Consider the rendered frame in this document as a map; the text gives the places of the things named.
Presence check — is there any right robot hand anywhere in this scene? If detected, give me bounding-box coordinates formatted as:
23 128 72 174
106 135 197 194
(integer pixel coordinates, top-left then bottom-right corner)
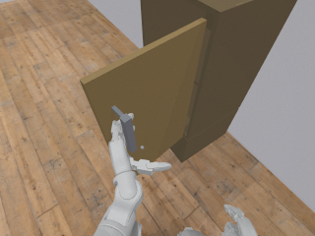
221 204 258 236

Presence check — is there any cupboard door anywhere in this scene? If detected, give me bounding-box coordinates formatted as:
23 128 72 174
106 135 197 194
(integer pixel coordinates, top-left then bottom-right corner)
79 18 207 176

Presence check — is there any left robot hand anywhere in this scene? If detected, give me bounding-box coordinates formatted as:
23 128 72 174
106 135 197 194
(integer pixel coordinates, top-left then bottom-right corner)
108 113 172 176

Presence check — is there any left robot thigh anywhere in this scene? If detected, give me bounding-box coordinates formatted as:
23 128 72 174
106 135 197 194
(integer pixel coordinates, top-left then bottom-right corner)
129 221 143 236

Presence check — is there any handle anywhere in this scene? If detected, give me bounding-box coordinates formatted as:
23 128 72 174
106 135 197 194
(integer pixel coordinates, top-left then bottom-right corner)
111 105 137 153

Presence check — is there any left robot forearm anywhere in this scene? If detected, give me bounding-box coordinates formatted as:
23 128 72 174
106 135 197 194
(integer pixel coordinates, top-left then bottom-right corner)
94 170 144 236

